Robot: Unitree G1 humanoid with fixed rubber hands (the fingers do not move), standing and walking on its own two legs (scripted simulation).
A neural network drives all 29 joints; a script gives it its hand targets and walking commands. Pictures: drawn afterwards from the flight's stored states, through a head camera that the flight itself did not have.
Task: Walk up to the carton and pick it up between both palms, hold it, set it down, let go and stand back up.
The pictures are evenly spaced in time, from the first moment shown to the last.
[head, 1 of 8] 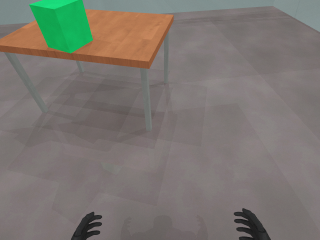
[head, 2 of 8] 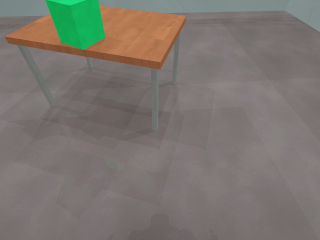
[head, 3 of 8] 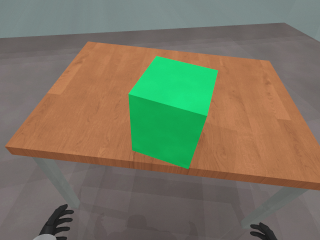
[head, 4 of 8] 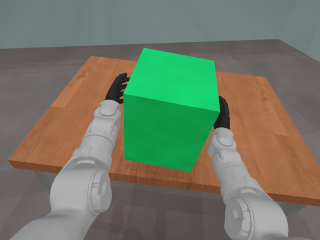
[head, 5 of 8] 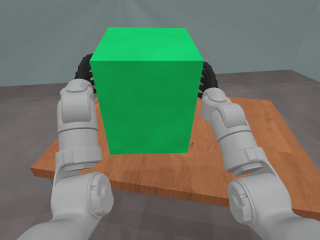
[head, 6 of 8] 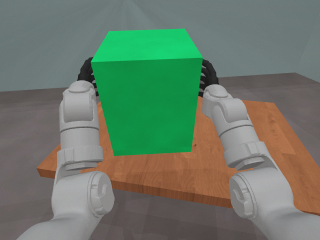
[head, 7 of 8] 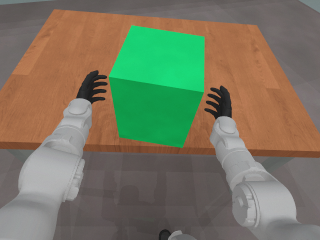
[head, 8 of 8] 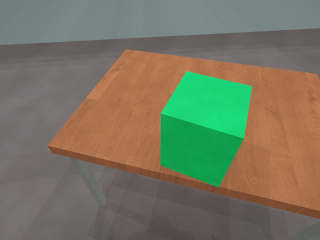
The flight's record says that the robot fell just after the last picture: no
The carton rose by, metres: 0.27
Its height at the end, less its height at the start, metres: +0.00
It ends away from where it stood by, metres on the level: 0.00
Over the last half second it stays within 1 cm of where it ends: yes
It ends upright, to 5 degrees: yes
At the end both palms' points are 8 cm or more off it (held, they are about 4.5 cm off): yes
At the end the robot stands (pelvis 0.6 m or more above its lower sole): yes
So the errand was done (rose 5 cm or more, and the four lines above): yes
